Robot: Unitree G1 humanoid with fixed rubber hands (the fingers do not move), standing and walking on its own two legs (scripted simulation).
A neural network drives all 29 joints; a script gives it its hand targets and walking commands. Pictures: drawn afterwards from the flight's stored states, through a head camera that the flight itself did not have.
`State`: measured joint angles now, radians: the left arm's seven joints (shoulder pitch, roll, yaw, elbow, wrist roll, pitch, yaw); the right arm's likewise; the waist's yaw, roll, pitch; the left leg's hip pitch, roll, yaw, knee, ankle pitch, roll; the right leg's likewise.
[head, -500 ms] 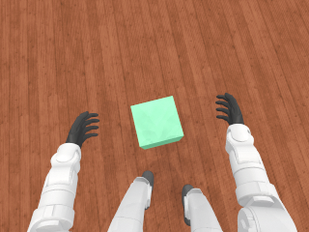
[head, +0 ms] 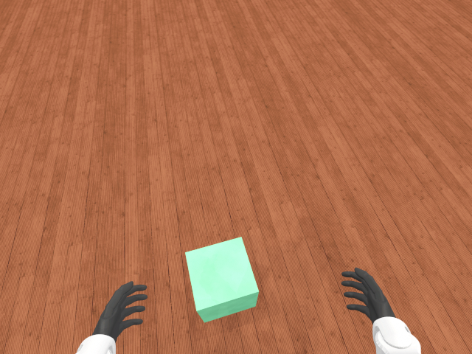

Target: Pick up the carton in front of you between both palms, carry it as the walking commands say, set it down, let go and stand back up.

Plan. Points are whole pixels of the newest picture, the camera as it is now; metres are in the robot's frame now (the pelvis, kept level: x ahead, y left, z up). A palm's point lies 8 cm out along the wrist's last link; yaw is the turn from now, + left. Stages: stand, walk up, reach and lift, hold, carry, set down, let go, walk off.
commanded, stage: let go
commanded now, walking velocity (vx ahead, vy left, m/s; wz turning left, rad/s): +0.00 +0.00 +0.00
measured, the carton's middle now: (222, 281) +0.39 +0.08 -0.65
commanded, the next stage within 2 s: stand in 0.50 s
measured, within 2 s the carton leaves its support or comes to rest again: neither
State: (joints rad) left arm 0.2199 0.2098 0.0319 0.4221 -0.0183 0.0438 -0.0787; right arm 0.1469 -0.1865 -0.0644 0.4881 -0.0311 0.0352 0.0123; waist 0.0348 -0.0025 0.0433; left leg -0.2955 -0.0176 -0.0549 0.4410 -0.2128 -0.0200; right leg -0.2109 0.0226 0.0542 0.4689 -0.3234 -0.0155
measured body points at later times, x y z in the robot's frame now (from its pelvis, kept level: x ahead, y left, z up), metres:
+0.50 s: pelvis +0.00 +0.01 +0.00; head +0.00 +0.02 +0.45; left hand +0.17 +0.25 -0.07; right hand +0.17 -0.22 -0.08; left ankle +0.01 +0.13 -0.74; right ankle -0.05 -0.11 -0.74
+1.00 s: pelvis +0.01 +0.03 +0.00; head +0.02 +0.06 +0.45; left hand +0.15 +0.32 -0.12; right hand +0.13 -0.27 -0.09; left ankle +0.01 +0.13 -0.74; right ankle -0.05 -0.11 -0.74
